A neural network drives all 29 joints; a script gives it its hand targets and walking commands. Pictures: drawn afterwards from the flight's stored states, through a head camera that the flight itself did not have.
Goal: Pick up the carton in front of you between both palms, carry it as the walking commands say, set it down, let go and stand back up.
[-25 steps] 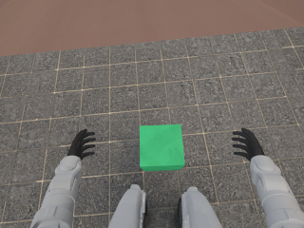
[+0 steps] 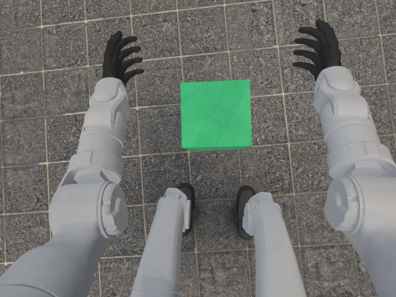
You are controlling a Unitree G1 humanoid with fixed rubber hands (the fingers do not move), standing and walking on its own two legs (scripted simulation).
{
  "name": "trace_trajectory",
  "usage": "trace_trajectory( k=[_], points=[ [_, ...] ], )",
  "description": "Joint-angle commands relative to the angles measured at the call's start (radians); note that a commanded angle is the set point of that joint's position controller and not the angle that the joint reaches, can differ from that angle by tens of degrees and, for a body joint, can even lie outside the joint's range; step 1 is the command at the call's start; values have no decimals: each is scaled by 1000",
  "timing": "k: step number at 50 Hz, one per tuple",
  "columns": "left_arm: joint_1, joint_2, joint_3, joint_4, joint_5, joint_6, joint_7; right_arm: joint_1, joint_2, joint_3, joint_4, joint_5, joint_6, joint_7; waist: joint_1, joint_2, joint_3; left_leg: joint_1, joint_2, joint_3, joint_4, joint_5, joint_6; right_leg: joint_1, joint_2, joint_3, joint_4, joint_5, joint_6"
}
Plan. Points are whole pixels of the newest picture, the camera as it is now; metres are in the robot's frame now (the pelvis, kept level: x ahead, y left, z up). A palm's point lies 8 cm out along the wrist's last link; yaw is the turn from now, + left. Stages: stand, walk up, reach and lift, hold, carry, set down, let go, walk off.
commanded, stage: reach and lift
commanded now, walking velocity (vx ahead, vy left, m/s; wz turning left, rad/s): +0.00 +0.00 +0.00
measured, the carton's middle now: (215, 120) +0.48 +0.01 -0.50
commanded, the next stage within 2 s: none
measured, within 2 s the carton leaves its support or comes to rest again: leaves its support in 1.66 s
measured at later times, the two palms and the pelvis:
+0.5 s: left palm (147, 112) +0.47 +0.21 -0.33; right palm (286, 108) +0.49 -0.18 -0.34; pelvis -0.01 +0.00 -0.18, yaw +0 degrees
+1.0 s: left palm (158, 114) +0.48 +0.20 -0.44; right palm (275, 112) +0.50 -0.18 -0.44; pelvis -0.03 +0.00 -0.26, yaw +0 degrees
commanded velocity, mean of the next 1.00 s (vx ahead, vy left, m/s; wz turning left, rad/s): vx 0.00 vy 0.00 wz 0.00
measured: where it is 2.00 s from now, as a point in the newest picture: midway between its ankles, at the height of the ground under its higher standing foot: (214, 220)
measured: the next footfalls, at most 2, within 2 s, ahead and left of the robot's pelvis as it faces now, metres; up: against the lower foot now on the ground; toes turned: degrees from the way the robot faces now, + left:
none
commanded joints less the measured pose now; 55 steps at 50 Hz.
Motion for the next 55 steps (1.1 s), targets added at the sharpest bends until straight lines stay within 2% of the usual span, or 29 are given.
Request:
trace_trajectory(
  k=[1, 7, 12, 15, 18, 21, 26, 31, 35, 39, 42, 44, 48, 50, 55],
  points=[
    [-144, 86, 37, -74, 29, -56, -2, -177, -75, -30, -76, -27, -54, -4, 11, -29, -862, 339, -68, 36, -64, 79, -31, 424, 68, -10, -61, 72, 26],
    [-63, 71, 28, -50, 21, -114, 0, -83, -43, -14, -53, -9, -109, -24, 4, -26, -866, 137, -69, 24, 133, 192, -32, 218, 69, -1, 138, 200, 29],
    [-35, 109, -47, -101, -66, -143, 20, -59, -81, 63, -131, 76, -141, -53, 2, -28, -1048, 119, -68, 9, 313, 355, -37, 177, 69, -3, 320, 347, 28],
    [-45, 142, -92, -154, -122, -142, 34, -71, -109, 110, -190, 130, -142, -67, 3, -27, -1158, 132, -67, 10, 408, 401, -38, 174, 70, -9, 416, 380, 29],
    [-83, 172, -115, -197, -157, -133, 41, -110, -135, 135, -241, 165, -131, -74, 4, -29, -1198, 107, -66, 21, 484, 359, -38, 170, 70, -14, 490, 343, 30],
    [-131, 193, -128, -207, -178, -116, 49, -158, -148, 149, -254, 187, -112, -80, 8, -37, -1178, 45, -62, 35, 533, 249, -38, 164, 66, -19, 541, 253, 28],
    [-226, 202, -146, -95, -201, -96, 63, -247, -156, 158, -134, 206, -94, -91, 9, -32, -961, -94, -44, 42, 591, 15, -37, 20, 46, -17, 587, 20, 25],
    [-351, 226, -171, 36, -222, -110, 71, -369, -184, 186, 7, 233, -107, -97, 8, -19, -823, -168, -24, 31, 656, -86, -29, -62, 24, -1, 649, -87, 19],
    [-428, 246, -203, 120, -248, -132, 75, -451, -206, 214, 92, 261, -129, -97, 6, -16, -781, -186, -14, 21, 709, -89, -26, -94, 14, 8, 706, -96, 16],
    [-484, 269, -236, 130, -281, -154, 84, -507, -228, 247, 98, 292, -152, -102, 5, -16, -851, -143, -10, 21, 756, -27, -27, -64, 11, 6, 758, -37, 18],
    [-464, 211, -311, 138, -347, -166, 84, -472, -197, 285, 87, 324, -168, -107, -23, -23, -933, -86, -15, 23, 783, 36, -27, -14, 17, -8, 780, 32, 18],
    [-442, 190, -342, 150, -366, -169, 79, -430, -166, 303, 99, 343, -170, -105, -29, -22, -934, -87, -19, 21, 794, 59, -24, -13, 21, -12, 793, 62, 16],
    [-393, 169, -343, 105, -362, -178, 76, -373, -118, 315, 62, 358, -176, -99, -12, -2, -950, -56, -29, 22, 799, 107, -19, -30, 36, -16, 800, 91, 19],
    [-372, 158, -332, 117, -346, -175, 76, -360, -107, 311, 67, 353, -174, -95, -4, 2, -893, -80, -33, 16, 791, 102, -16, -78, 40, -17, 797, 74, 19],
    [-371, 168, -278, 154, -279, -175, 77, -365, -135, 249, 116, 291, -180, -91, -9, 7, -710, -179, -34, -9, 773, 50, -18, -213, 38, -7, 785, 12, 20]
  ],
)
